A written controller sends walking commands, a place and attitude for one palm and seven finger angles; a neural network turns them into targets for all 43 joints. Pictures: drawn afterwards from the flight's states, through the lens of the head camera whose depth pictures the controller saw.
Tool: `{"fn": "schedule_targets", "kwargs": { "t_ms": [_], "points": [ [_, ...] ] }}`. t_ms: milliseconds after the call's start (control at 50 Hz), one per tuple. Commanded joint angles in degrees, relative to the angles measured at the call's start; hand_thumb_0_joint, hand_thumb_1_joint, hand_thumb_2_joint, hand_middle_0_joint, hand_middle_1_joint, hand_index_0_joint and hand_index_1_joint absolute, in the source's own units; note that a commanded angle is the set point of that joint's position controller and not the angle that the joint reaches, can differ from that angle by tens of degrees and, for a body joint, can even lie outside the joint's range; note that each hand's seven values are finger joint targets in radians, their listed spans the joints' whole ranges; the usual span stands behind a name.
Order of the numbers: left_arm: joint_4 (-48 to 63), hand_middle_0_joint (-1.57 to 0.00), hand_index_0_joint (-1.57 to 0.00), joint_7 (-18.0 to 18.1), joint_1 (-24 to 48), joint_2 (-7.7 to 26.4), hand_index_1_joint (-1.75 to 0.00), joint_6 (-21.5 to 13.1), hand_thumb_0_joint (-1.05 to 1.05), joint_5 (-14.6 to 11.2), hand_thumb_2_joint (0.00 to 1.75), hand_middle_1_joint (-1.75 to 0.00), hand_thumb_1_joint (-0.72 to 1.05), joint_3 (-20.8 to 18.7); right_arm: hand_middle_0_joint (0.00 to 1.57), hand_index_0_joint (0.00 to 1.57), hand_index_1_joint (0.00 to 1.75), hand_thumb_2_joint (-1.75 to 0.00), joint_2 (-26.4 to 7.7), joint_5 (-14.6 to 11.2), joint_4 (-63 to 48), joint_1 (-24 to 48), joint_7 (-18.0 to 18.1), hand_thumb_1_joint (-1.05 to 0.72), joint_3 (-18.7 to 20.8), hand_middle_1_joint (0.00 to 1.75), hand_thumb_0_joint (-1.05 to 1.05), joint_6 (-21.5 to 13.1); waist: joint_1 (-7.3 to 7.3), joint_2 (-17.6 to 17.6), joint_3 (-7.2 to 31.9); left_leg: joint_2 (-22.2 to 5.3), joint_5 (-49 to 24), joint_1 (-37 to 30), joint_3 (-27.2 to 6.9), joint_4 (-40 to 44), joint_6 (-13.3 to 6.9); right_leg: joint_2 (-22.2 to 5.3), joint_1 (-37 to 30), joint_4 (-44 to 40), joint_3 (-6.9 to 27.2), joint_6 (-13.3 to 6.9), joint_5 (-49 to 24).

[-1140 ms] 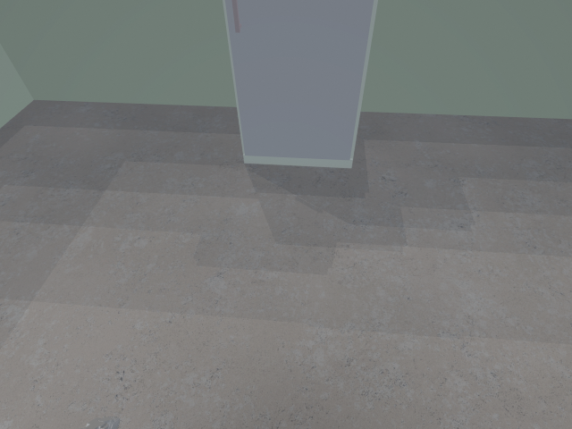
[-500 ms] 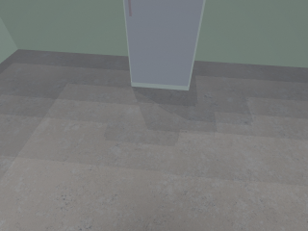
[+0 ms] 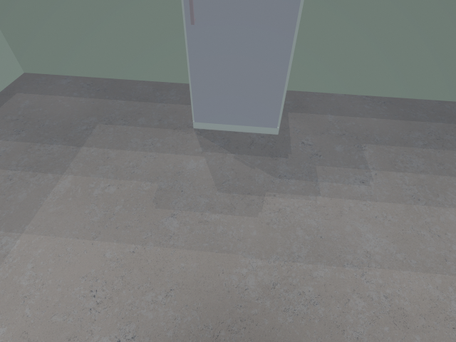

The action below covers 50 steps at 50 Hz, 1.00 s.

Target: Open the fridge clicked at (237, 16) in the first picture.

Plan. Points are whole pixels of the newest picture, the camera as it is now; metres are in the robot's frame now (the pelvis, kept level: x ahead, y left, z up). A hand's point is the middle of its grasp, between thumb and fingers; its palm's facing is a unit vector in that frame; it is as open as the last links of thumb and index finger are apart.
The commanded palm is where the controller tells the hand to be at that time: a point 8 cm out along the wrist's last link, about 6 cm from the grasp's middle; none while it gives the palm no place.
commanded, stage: look at it before walking up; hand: left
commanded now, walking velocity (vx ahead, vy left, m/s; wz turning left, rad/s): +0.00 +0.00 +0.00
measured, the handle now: out of the picture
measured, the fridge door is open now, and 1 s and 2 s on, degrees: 0 0 0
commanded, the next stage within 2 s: walk to a spot facing it in 0.60 s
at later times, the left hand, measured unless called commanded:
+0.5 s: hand out of the picture +0.08 +0.25 -0.15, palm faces -0.03 -0.94 -0.34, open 7.4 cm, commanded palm none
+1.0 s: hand out of the picture +0.04 +0.22 -0.19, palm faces +0.08 -0.98 -0.19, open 7.4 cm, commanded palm none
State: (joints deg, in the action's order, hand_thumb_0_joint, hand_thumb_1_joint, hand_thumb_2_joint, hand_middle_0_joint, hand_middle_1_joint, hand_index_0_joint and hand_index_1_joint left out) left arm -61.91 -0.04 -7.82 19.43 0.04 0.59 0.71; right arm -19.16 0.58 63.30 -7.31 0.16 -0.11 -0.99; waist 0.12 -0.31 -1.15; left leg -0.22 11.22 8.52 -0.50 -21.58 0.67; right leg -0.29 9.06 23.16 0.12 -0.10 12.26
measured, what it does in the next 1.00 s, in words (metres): shifts its weight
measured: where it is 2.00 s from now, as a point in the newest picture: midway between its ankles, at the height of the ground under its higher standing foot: (222, 298)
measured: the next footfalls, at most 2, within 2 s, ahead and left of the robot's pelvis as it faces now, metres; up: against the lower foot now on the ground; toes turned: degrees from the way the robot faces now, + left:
right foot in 1.44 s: +0.39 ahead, -0.09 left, +0.00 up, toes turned -2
left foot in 1.90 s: +0.53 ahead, +0.18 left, +0.00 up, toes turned +22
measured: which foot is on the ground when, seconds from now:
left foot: down 0.00-1.00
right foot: down 0.00-1.00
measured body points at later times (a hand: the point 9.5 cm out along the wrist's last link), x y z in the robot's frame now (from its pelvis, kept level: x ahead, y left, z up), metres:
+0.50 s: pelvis +0.01 +0.00 +0.00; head +0.01 +0.00 +0.45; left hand +0.08 +0.30 -0.13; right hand +0.09 -0.30 -0.13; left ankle +0.01 +0.13 -0.74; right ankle +0.00 -0.12 -0.74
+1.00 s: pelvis +0.06 +0.02 -0.01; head +0.04 +0.04 +0.43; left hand +0.03 +0.27 -0.18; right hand +0.07 -0.23 -0.16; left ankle +0.03 +0.12 -0.75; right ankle +0.00 -0.12 -0.74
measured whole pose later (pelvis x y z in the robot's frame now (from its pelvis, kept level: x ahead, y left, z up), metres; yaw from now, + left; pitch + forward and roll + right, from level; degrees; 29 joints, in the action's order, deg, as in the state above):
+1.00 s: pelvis +0.06 +0.02 -0.01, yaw +4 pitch -1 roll -1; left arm -61.8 -0.3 -18.8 13.7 0.0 1.0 -0.5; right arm -12.7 1.3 63.6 -17.9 -0.5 0.2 -0.4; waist 0.2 -1.9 1.1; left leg -0.7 19.1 12.5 2.9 -33.3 -1.3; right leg -2.3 7.4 30.1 -3.0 0.6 21.7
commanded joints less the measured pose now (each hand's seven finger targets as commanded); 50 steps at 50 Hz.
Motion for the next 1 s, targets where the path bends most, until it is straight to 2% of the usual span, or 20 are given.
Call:
{"fn": "schedule_targets", "kwargs": {
  "t_ms": [0, 180, 560, 680, 700, 720, 740, 760, 780, 800, 840, 860, 880, 900, 920, 940, 960, 980],
  "points": [
    [3.3, -0.2, -0.2, 0.6, 2.2, 11.8, -0.3, -1.3, 0.0, 0.1, 0.9, -0.3, 0.9, -2.5, 0.2, 0.2, 0.3, -0.9, -12.0, 0.0, -3.5, 2.9, 0.6, -0.9, 2.2, 0.3, 0.0, -1.2, 0.13, 0.8, 2.2, -6.6, -5.9, -0.6, -5.7, 4.0, -2.3, -6.3, 0.6, -4.9, 6.0, -1.7, -3.8],
    [3.1, -0.2, -0.2, 0.6, 2.3, 12.0, -0.3, -1.4, 0.0, 0.1, 0.9, -0.3, 0.9, -2.5, 0.2, 0.2, 0.3, -0.9, -12.2, -0.1, -3.4, 2.9, 0.6, -0.9, 2.1, 0.3, 0.0, -1.2, -0.01, -0.4, 2.6, -6.7, -7.4, -1.5, -5.3, 3.8, -2.2, -6.4, 0.1, -5.0, 5.9, -1.7, -5.9],
    [3.0, -0.2, -0.2, 0.8, 1.8, 12.2, -0.3, -1.8, 0.0, 0.1, 0.9, -0.3, 0.9, -2.5, 0.2, 0.2, 0.3, -0.9, -12.1, -0.2, -3.1, 3.2, 0.7, -0.9, 2.1, 0.3, 0.0, -1.1, -0.12, -0.6, 3.7, -6.9, -10.7, -3.2, -4.6, 3.3, -2.0, -6.9, -1.5, -5.3, 6.1, -1.9, -11.3],
    [3.0, -0.2, -0.2, 0.7, 2.0, 12.1, -0.3, -1.6, 0.0, 0.1, 0.9, -0.3, 0.9, -2.5, 0.2, 0.2, 0.3, -0.9, -12.1, -0.2, -3.1, 3.3, 0.7, -0.9, 2.0, 0.3, 0.0, -1.0, 0.01, 0.1, 2.8, -6.9, -9.8, -2.7, -4.9, 4.0, -2.0, -6.8, -1.4, -5.7, 5.9, -1.7, -9.7],
    [1.8, -0.2, -0.2, 0.9, -0.2, 7.7, -0.3, -1.1, 0.0, -0.1, 0.9, -0.3, 0.9, -1.5, 0.2, 0.2, 0.3, -0.9, -7.8, 0.1, -2.1, 1.9, 0.5, -0.9, 0.9, 0.3, 0.0, -0.6, 0.13, -0.1, 3.7, -6.6, -7.3, -2.8, -4.2, 3.6, -1.4, -6.9, -1.8, -5.9, 5.2, -1.0, -6.2],
    [1.2, -0.2, -0.2, 1.0, -2.2, 4.9, -0.3, -0.5, 0.0, 0.0, 0.9, -0.3, 0.9, -0.8, 0.2, 0.2, 0.3, -0.9, -4.5, 0.3, -1.4, -0.3, 0.2, -0.9, 0.2, 0.3, 0.0, 0.1, 0.18, -0.4, 3.1, -5.9, -2.3, -1.8, -3.6, 2.8, -0.9, -6.5, -1.4, -5.7, 5.2, -0.5, 1.0],
    [0.9, -0.2, -0.2, 0.9, -3.7, 4.8, -0.3, -0.1, 0.0, 0.4, 0.9, -0.3, 0.9, -0.9, 0.2, 0.2, 0.3, -0.9, -4.2, 0.5, -1.2, -1.8, 0.1, -0.9, 0.2, 0.3, 0.0, 0.5, 0.38, -1.5, 1.9, -5.1, 4.1, 0.2, -3.4, 1.9, -1.1, -6.3, -0.3, -5.8, 5.7, -0.7, 9.2],
    [1.1, -0.2, -0.2, 0.6, -4.6, 5.2, -0.3, 0.2, 0.0, 0.5, 0.9, -0.3, 0.9, -1.2, 0.2, 0.2, 0.3, -0.9, -4.0, 0.7, -1.3, -2.2, 0.0, -0.9, 0.4, 0.3, 0.0, 0.8, 0.72, -2.3, -1.1, -4.1, 10.0, 3.6, -3.1, 1.1, -1.4, -6.5, 1.2, -6.8, 6.8, -1.1, 15.8],
    [1.3, -0.2, -0.2, 0.3, -5.5, 5.8, -0.3, 0.4, 0.0, 0.7, 0.9, -0.3, 0.9, -1.6, 0.2, 0.2, 0.3, -0.9, -3.9, 0.9, -1.7, -2.5, -0.1, -0.9, 0.4, 0.3, 0.0, 1.0, 0.98, -3.2, -3.8, -3.0, 14.4, 7.2, -2.9, -0.2, -1.5, -7.0, 2.1, -7.6, 8.3, -1.8, 20.7],
    [1.5, -0.2, -0.2, 0.1, -7.1, 6.4, -0.3, 0.4, 0.0, 0.7, 0.9, -0.3, 0.9, -2.1, 0.2, 0.2, 0.3, -0.9, -3.3, 1.0, -2.3, -3.0, -0.2, -0.9, 0.5, 0.3, 0.0, 1.0, 1.49, -5.1, -4.5, -1.8, 15.8, 10.4, -1.8, -3.3, -1.4, -8.3, 1.4, -8.9, 10.4, -2.8, 24.2],
    [1.6, -0.2, -0.2, 0.2, -10.4, 7.6, -0.3, 0.0, 0.0, 0.7, 0.9, -0.3, 0.9, -3.0, 0.2, 0.2, 0.3, -0.9, -2.3, 1.0, -3.6, -3.3, -0.1, -0.9, 0.8, 0.3, 0.0, 0.7, 2.19, -9.8, -4.9, -0.7, 14.4, 15.6, 1.8, -12.9, -1.3, -13.9, -1.2, -12.6, 16.2, -6.3, 28.7],
    [2.0, -0.2, -0.2, 0.3, -11.1, 7.6, -0.3, -0.5, 0.0, 0.7, 0.9, -0.3, 0.9, -3.5, 0.2, 0.2, 0.3, -0.9, -2.0, 0.9, -4.2, -3.5, -0.2, -0.9, 1.0, 0.3, 0.0, 0.3, 2.0, -9.8, -5.5, -1.7, 13.8, 16.9, 2.0, -15.5, -1.4, -16.2, -1.6, -13.0, 17.6, -8.0, 26.5],
    [2.2, -0.2, -0.2, 0.4, -11.4, 7.2, -0.3, -1.0, 0.0, 0.7, 0.9, -0.3, 0.9, -3.7, 0.2, 0.2, 0.3, -0.9, -1.5, 0.8, -4.6, -4.0, -0.4, -0.9, 1.3, 0.3, 0.0, 0.0, 1.71, -8.7, -5.7, -2.7, 13.7, 17.0, 2.1, -16.4, -1.5, -17.1, -1.4, -12.3, 16.9, -9.1, 23.2],
    [2.3, -0.2, -0.2, 0.4, -10.9, 6.6, -0.3, -1.3, 0.0, 0.8, 0.9, -0.3, 0.9, -3.8, 0.2, 0.2, 0.3, -0.9, -0.8, 0.6, -4.7, -5.3, -0.5, -0.9, 1.4, 0.3, 0.0, -0.3, 0.72, -6.8, -5.9, -3.3, 13.4, 15.0, 2.6, -14.0, -1.7, -17.2, -0.2, -10.5, 14.4, -9.2, 19.7],
    [2.7, -0.2, -0.2, 0.4, -9.7, 5.8, -0.3, -1.4, 0.0, 0.8, 0.9, -0.3, 0.9, -3.9, 0.2, 0.2, 0.3, -0.9, 0.2, 0.5, -3.9, -8.3, -0.6, -0.9, 1.5, 0.3, 0.0, -0.7, -0.86, -5.5, -5.3, -3.1, 10.9, 9.2, 3.5, -9.1, -1.8, -15.7, 3.0, -7.2, 10.3, -8.1, 17.1],
    [3.1, -0.2, -0.2, 0.2, -8.4, 4.3, -0.3, -1.2, 0.0, 0.6, 0.9, -0.3, 0.9, -3.7, 0.2, 0.2, 0.3, -0.9, 0.4, 0.4, -2.6, -12.5, -0.6, -0.9, 1.7, 0.3, 0.0, -1.0, -2.6, -2.2, -5.2, -2.8, 9.3, 1.2, 2.8, -4.3, -2.4, -11.8, 8.8, -2.2, 4.8, -5.9, 16.8],
    [3.9, -0.2, -0.2, -0.1, -8.4, 1.0, -0.3, -1.0, 0.0, 0.3, 0.9, -0.3, 0.9, -3.2, 0.2, 0.2, 0.3, -0.9, -1.8, 0.8, -0.9, -18.1, -0.1, -0.9, 2.4, 0.3, 0.0, -1.3, -4.29, 6.9, -5.2, -7.9, 12.9, -5.1, -6.9, 1.5, -4.8, -5.7, 15.9, 8.7, -1.5, -2.9, 15.4],
    [5.6, -0.2, -0.2, -0.2, -5.3, -2.0, -0.3, -1.1, 0.0, 0.5, 0.9, -0.3, 0.9, -2.6, 0.2, 0.2, 0.3, -0.9, -5.9, 1.3, 1.0, -24.9, 0.1, -0.9, 3.8, 0.3, 0.0, -1.6, -6.69, 19.0, -6.6, -18.8, 17.9, -8.2, -25.0, 10.9, -10.0, 0.4, 25.6, 26.4, -8.5, -0.2, 19.0]
  ]
}}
